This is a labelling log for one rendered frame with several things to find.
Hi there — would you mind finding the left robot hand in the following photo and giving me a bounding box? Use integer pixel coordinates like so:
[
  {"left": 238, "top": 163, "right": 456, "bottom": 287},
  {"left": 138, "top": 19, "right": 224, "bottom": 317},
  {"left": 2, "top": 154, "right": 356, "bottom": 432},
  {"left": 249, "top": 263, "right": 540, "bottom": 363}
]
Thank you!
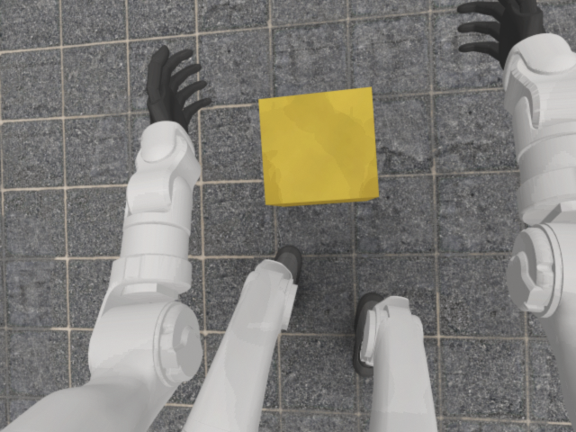
[{"left": 146, "top": 45, "right": 212, "bottom": 134}]

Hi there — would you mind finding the right robot upper arm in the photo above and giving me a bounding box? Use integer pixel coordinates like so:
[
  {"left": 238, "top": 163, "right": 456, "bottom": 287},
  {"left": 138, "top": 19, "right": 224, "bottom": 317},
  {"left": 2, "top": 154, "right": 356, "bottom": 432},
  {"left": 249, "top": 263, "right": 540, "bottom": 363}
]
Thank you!
[{"left": 506, "top": 223, "right": 576, "bottom": 432}]

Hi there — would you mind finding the robot left shin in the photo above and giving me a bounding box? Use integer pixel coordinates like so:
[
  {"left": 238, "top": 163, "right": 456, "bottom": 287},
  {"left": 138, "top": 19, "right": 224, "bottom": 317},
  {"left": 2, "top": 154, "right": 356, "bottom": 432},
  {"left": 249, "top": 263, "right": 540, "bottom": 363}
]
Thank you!
[{"left": 241, "top": 259, "right": 293, "bottom": 293}]

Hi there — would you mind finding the left robot upper arm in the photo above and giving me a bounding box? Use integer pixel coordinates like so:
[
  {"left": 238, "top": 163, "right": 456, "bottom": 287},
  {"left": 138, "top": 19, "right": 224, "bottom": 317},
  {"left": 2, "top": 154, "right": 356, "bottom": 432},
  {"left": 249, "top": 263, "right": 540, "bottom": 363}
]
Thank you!
[{"left": 0, "top": 301, "right": 203, "bottom": 432}]

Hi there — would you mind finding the right robot hand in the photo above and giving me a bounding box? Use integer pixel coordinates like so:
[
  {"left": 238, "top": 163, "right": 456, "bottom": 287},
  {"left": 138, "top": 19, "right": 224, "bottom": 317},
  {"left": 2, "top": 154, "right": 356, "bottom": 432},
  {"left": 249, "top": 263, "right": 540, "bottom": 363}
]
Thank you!
[{"left": 457, "top": 0, "right": 546, "bottom": 70}]

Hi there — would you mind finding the carton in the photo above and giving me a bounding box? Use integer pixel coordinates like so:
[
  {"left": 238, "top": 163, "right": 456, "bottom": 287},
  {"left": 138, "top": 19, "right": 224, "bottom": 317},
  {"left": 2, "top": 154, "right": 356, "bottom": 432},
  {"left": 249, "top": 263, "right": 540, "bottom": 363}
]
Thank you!
[{"left": 258, "top": 87, "right": 379, "bottom": 207}]

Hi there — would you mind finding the left robot thigh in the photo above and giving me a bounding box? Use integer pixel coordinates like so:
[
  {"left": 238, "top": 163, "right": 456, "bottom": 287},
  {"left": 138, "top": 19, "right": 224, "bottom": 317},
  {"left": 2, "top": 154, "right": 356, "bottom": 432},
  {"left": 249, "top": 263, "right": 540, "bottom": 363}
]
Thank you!
[{"left": 182, "top": 268, "right": 298, "bottom": 432}]

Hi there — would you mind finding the right robot forearm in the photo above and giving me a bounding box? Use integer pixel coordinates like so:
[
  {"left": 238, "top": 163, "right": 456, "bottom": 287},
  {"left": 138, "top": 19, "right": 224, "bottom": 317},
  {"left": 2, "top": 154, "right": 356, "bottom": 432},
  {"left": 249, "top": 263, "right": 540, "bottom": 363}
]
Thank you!
[{"left": 502, "top": 33, "right": 576, "bottom": 226}]

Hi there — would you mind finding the left robot forearm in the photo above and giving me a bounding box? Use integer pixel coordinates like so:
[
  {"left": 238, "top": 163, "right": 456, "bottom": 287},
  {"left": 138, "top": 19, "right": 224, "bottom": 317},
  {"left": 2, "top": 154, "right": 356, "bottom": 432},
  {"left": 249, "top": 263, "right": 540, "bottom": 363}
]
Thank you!
[{"left": 88, "top": 121, "right": 201, "bottom": 373}]

